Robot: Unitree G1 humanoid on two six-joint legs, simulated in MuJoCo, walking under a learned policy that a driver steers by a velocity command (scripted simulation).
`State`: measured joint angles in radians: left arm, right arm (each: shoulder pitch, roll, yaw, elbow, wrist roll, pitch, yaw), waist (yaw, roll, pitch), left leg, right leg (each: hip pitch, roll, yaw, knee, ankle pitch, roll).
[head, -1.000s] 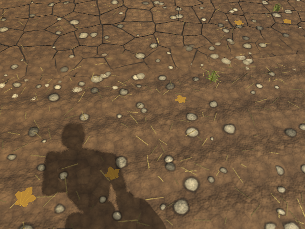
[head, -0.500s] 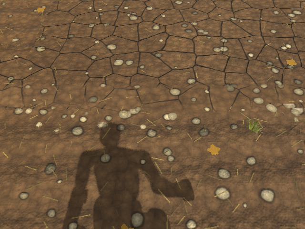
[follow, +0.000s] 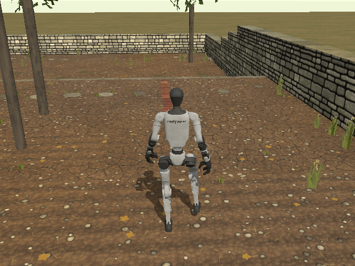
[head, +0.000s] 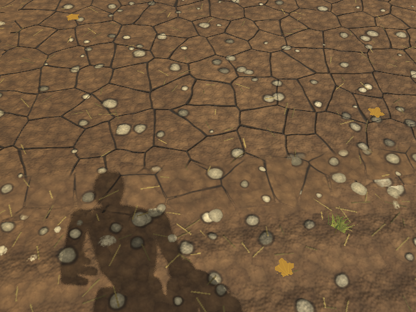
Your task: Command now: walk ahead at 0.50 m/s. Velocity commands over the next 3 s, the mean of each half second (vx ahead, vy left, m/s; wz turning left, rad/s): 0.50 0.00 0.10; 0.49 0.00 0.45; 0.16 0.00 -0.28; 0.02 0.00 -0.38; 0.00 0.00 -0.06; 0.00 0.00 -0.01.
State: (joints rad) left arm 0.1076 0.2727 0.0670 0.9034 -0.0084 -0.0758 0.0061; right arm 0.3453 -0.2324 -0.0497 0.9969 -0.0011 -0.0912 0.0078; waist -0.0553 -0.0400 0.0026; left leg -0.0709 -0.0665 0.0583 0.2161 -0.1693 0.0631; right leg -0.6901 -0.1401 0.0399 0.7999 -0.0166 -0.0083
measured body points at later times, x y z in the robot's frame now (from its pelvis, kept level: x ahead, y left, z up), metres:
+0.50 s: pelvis +0.29 -0.07 +0.00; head +0.30 -0.07 +0.45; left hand +0.31 +0.20 -0.14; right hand +0.42 -0.34 -0.13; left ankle +0.38 +0.12 -0.67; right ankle +0.28 -0.15 -0.75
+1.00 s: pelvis +0.57 +0.03 -0.01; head +0.59 +0.05 +0.44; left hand +0.62 +0.34 -0.12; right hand +0.73 -0.20 -0.12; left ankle +0.56 +0.09 -0.75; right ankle +0.67 -0.13 -0.67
